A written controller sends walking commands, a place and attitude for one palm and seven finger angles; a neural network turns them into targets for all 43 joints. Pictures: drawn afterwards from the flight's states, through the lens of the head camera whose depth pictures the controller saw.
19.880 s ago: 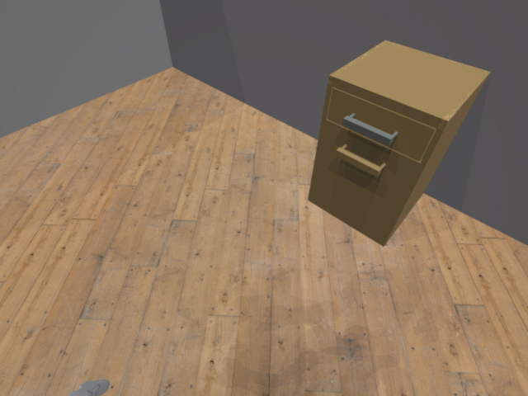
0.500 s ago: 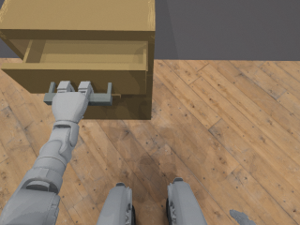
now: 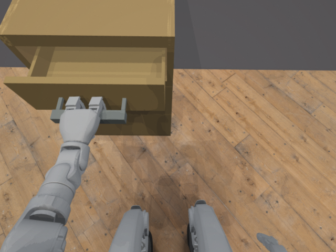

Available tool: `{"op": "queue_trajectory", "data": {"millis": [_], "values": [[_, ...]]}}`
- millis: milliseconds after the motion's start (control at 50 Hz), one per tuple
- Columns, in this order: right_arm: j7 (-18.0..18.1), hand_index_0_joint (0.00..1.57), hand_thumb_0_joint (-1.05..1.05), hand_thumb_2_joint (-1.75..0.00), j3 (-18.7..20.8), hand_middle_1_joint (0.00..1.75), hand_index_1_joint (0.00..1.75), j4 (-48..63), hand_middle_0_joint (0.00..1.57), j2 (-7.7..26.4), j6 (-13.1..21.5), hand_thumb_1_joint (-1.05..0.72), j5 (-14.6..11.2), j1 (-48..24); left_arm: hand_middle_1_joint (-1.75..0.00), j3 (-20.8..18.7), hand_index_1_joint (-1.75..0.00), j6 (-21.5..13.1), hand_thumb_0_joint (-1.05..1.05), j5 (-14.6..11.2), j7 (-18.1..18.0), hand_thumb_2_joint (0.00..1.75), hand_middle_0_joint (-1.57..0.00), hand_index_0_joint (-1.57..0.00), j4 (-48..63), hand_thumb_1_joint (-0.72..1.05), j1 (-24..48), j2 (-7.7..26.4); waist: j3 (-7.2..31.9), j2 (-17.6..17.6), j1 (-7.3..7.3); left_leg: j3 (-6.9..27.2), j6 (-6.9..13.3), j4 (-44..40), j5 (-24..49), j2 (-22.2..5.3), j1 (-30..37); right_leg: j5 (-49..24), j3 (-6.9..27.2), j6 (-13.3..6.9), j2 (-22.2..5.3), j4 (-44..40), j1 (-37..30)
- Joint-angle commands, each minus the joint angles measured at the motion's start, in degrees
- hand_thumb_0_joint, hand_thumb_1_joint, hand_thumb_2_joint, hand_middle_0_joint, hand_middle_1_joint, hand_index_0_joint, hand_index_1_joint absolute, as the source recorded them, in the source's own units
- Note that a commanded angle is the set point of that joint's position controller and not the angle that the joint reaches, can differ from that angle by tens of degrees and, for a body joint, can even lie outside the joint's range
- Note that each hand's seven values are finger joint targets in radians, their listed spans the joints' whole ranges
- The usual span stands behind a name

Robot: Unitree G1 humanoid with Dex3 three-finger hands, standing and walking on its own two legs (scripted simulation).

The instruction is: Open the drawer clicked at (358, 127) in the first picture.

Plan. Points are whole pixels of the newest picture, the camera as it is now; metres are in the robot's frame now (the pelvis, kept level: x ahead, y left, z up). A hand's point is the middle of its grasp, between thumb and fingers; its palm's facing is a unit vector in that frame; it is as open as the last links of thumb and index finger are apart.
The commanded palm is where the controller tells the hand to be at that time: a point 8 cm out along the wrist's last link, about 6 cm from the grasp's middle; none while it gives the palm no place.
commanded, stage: pull the drawer open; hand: left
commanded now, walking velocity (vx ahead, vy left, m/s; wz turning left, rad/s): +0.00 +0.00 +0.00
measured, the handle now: (91, 109) +0.47 +0.21 -0.05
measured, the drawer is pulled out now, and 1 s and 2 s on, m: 0.11 0.13 0.14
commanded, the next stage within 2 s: none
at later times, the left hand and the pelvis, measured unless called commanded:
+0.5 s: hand (88, 133) +0.41 +0.21 -0.07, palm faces -0.04 -0.04 -1.00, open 6.1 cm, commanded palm +0.37 +0.22 -0.02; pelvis +0.00 +0.00 +0.00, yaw +0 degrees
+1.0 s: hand (88, 135) +0.40 +0.21 -0.07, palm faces -0.04 -0.04 -1.00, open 6.1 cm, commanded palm +0.36 +0.22 -0.02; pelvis +0.00 +0.00 +0.00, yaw +0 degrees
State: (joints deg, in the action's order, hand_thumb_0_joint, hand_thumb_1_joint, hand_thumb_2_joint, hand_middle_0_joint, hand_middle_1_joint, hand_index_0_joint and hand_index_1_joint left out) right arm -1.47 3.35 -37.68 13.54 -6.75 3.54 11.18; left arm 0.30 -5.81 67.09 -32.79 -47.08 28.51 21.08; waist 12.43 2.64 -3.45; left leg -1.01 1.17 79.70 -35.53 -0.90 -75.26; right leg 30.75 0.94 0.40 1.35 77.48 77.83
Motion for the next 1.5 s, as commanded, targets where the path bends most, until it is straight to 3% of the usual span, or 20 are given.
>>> {"op": "queue_trajectory", "data": {"millis": [0, 140, 280, 420, 440, 500, 720, 780, 840, 920, 960, 980, 1020, 1080, 1220, 1260, 1280, 1400, 1420, 1480], "values": [[0.9, 0.20, 0.00, -0.90, 3.2, 0.30, 0.30, 3.7, 0.20, 8.4, 1.2, -0.90, -0.2, 6.2, -1.35, -3.8, -1.35, -0.1, 0.00, -1.0, -1.3, 0.90, -0.40, -0.40, 6.5, 0.90, 5.5, 10.0, 27.0, -2.2, 0.87, 0.5, 1.1, -9.0, 24.4, 1.4, 17.1, -21.9, -2.0, -3.2, 1.1, -8.2, -20.6], [0.8, 0.20, 0.00, -0.90, 3.2, 0.30, 0.30, 4.1, 0.20, 8.3, 1.1, -0.90, -0.2, 6.1, -1.35, -3.0, -1.35, 0.1, 0.00, -0.6, -1.6, 0.90, -0.40, -0.40, 7.8, 0.90, 3.8, 8.7, 27.7, -0.3, 1.48, 0.8, 0.8, -9.3, 26.7, 1.3, 19.4, -22.5, -2.4, -3.4, 1.2, -7.7, -19.6], [1.0, 0.20, 0.00, -0.90, 3.1, 0.30, 0.30, 4.1, 0.20, 8.2, 1.4, -0.90, -0.3, 6.0, -1.35, -4.2, -1.35, 0.2, 0.00, -1.1, -1.4, 0.90, -0.40, -0.40, 8.1, 0.90, 2.1, 10.1, 26.7, -3.0, 1.41, 0.2, 1.1, -9.1, 24.9, 1.5, 16.8, -23.1, -1.8, -3.1, 1.1, -8.2, -22.0], [1.0, 0.20, 0.00, -0.90, 3.0, 0.30, 0.30, 4.4, 0.20, 8.3, 1.5, -0.90, -0.1, 5.5, -1.35, -4.1, -1.35, 0.0, 0.00, -0.9, -1.6, 0.90, -0.40, -0.40, 9.7, 0.90, 2.4, 10.0, 27.1, -1.4, 1.37, 0.2, 1.0, -9.0, 25.4, 1.5, 17.3, -23.0, -1.7, -3.0, 1.1, -8.0, -21.2], [1.0, 0.20, 0.00, -0.90, 3.1, 0.30, 0.30, 4.4, 0.20, 8.2, 1.5, -0.90, -0.2, 5.7, -1.35, -5.0, -1.35, 0.2, 0.00, -1.0, -1.6, 0.90, -0.40, -0.40, 8.4, 0.90, 0.3, 10.5, 26.5, -2.0, 2.02, 0.0, 1.0, -9.0, 24.9, 1.6, 16.8, -23.0, -1.7, -3.2, 1.1, -8.1, -22.1], [1.1, 0.20, 0.00, -0.90, 2.9, 0.30, 0.30, 4.3, 0.20, 8.3, 1.6, -0.90, -0.2, 5.5, -1.35, -4.6, -1.35, 0.4, 0.00, -0.9, -1.5, 0.90, -0.40, -0.40, 8.0, 0.90, 1.6, 10.3, 25.6, -2.3, 1.40, 0.4, 1.0, -9.1, 24.3, 1.5, 16.2, -22.1, -1.8, -3.2, 1.2, -8.1, -20.9], [1.1, 0.20, 0.00, -0.90, 2.9, 0.30, 0.30, 5.0, 0.20, 8.4, 1.6, -0.90, -0.2, 5.3, -1.35, -4.7, -1.35, 0.9, 0.00, -0.9, -1.5, 0.90, -0.40, -0.40, 10.3, 0.90, -0.5, 10.4, 27.6, -1.5, 2.20, 0.2, 0.9, -9.3, 25.7, 1.5, 17.8, -23.1, -1.7, -3.1, 1.2, -7.8, -21.6], [1.1, 0.20, 0.00, -0.90, 3.0, 0.30, 0.30, 5.0, 0.20, 8.1, 1.7, -0.90, -0.4, 5.2, -1.35, -3.4, -1.35, 1.1, 0.00, -1.3, -1.4, 0.90, -0.40, -0.40, 10.3, 0.90, -1.3, 8.6, 26.9, -1.8, 1.85, 0.2, 0.9, -9.4, 25.3, 1.5, 17.9, -23.2, -1.8, -3.2, 1.3, -8.4, -21.9], [1.3, 0.20, 0.00, -0.90, 2.9, 0.30, 0.30, 4.6, 0.20, 8.3, 1.8, -0.90, -0.5, 5.3, -1.35, -4.6, -1.35, 1.1, 0.00, -1.5, -1.3, 0.90, -0.40, -0.40, 9.0, 0.90, -1.0, 10.1, 25.3, -3.8, 1.62, 0.2, 1.1, -9.1, 23.7, 1.6, 16.1, -22.2, -1.6, -3.0, 1.3, -8.5, -21.9], [1.4, 0.20, 0.00, -0.90, 2.7, 0.30, 0.30, 4.9, 0.20, 8.3, 1.9, -0.90, -0.3, 5.2, -1.35, -5.0, -1.35, 0.7, 0.00, -1.1, -1.2, 0.90, -0.40, -0.40, 10.6, 0.90, -0.7, 10.9, 27.3, -2.0, 2.11, 0.0, 0.9, -9.2, 24.9, 1.6, 16.8, -22.9, -1.5, -3.0, 1.1, -7.9, -22.2], [1.4, 0.20, 0.00, -0.90, 2.8, 0.30, 0.30, 4.7, 0.20, 8.2, 2.0, -0.90, -0.3, 5.1, -1.35, -4.2, -1.35, 0.8, 0.00, -1.4, -1.2, 0.90, -0.40, -0.40, 10.1, 0.90, -0.6, 9.8, 26.4, -3.1, 1.56, -0.2, 1.1, -8.9, 24.1, 1.6, 16.0, -22.8, -1.4, -2.9, 1.1, -8.4, -22.0], [1.4, 0.20, 0.00, -0.90, 2.9, 0.30, 0.30, 4.6, 0.20, 8.2, 2.0, -0.90, -0.4, 5.3, -1.35, -5.1, -1.35, 0.9, 0.00, -1.1, -1.2, 0.90, -0.40, -0.40, 9.0, 0.90, -1.7, 10.9, 25.2, -3.2, 1.97, 0.0, 1.0, -9.0, 23.9, 1.7, 15.8, -22.6, -1.4, -3.0, 1.2, -8.3, -22.0], [1.4, 0.20, 0.00, -0.90, 2.7, 0.30, 0.30, 5.0, 0.20, 8.3, 2.0, -0.90, -0.3, 5.0, -1.35, -5.4, -1.35, 0.6, 0.00, -1.0, -1.1, 0.90, -0.40, -0.40, 10.5, 0.90, -1.8, 11.2, 26.8, -2.3, 2.37, -0.1, 0.9, -9.1, 24.4, 1.7, 16.3, -22.7, -1.4, -3.0, 1.1, -7.8, -22.3], [1.2, 0.20, 0.00, -0.90, 3.0, 0.30, 0.30, 5.2, 0.20, 8.1, 1.9, -0.90, -0.3, 4.6, -1.35, -4.1, -1.35, 1.0, 0.00, -1.0, -1.5, 0.90, -0.40, -0.40, 11.2, 0.90, -3.5, 9.1, 26.8, -0.7, 2.56, 0.1, 0.8, -9.4, 25.2, 1.6, 18.1, -22.4, -1.7, -3.3, 1.2, -8.1, -21.1], [1.1, 0.20, 0.00, -0.90, 2.9, 0.30, 0.30, 5.2, 0.20, 8.3, 1.9, -0.90, -0.2, 4.7, -1.35, -3.7, -1.35, 1.2, 0.00, -0.9, -1.8, 0.90, -0.40, -0.40, 12.0, 0.90, -2.5, 8.8, 26.9, -1.8, 1.89, 0.5, 0.8, -9.5, 25.7, 1.4, 18.4, -22.5, -2.0, -3.2, 1.2, -7.9, -20.6], [1.0, 0.20, 0.00, -0.90, 2.9, 0.30, 0.30, 5.2, 0.20, 8.2, 1.9, -0.90, -0.3, 4.6, -1.35, -2.1, -1.35, 1.3, 0.00, -0.9, -1.9, 0.90, -0.40, -0.40, 12.4, 0.90, -1.7, 7.1, 26.4, -1.4, 1.54, 0.6, 0.7, -9.7, 25.6, 1.3, 18.9, -21.9, -2.3, -3.2, 1.2, -8.1, -19.9], [1.0, 0.20, 0.00, -0.90, 3.2, 0.30, 0.30, 5.0, 0.20, 8.3, 1.9, -0.90, -0.3, 4.7, -1.35, -2.6, -1.35, 1.5, 0.00, -0.7, -2.0, 0.90, -0.40, -0.40, 11.3, 0.90, -2.2, 7.4, 25.9, -2.7, 1.55, 0.7, 0.8, -9.6, 25.1, 1.3, 18.7, -21.6, -2.4, -3.3, 1.2, -8.1, -19.9], [1.2, 0.20, 0.00, -0.90, 3.1, 0.30, 0.30, 5.2, 0.20, 8.3, 1.8, -0.90, -0.2, 4.4, -1.35, -3.7, -1.35, 1.7, 0.00, -0.9, -1.9, 0.90, -0.40, -0.40, 12.7, 0.90, -3.5, 8.7, 27.5, -1.5, 2.47, 0.6, 0.7, -9.9, 26.4, 1.3, 19.7, -23.1, -2.0, -3.5, 1.2, -8.2, -21.2], [1.0, 0.20, 0.00, -0.90, 3.0, 0.30, 0.30, 5.2, 0.20, 8.1, 1.7, -0.90, -0.2, 4.4, -1.35, -1.8, -1.35, 1.7, 0.00, -0.9, -1.9, 0.90, -0.40, -0.40, 12.5, 0.90, -3.1, 6.7, 27.3, -1.2, 1.72, 0.4, 0.7, -9.9, 26.2, 1.4, 19.9, -22.7, -2.1, -3.2, 1.1, -8.5, -20.6], [1.1, 0.20, 0.00, -0.90, 3.0, 0.30, 0.30, 5.0, 0.20, 8.1, 1.8, -0.90, -0.4, 4.1, -1.35, -2.2, -1.35, 1.8, 0.00, -0.8, -1.9, 0.90, -0.40, -0.40, 11.6, 0.90, -2.8, 7.5, 25.3, -1.8, 1.88, 0.6, 0.7, -10.2, 24.4, 1.4, 18.9, -21.0, -2.3, -3.5, 1.2, -8.6, -20.1]]}}
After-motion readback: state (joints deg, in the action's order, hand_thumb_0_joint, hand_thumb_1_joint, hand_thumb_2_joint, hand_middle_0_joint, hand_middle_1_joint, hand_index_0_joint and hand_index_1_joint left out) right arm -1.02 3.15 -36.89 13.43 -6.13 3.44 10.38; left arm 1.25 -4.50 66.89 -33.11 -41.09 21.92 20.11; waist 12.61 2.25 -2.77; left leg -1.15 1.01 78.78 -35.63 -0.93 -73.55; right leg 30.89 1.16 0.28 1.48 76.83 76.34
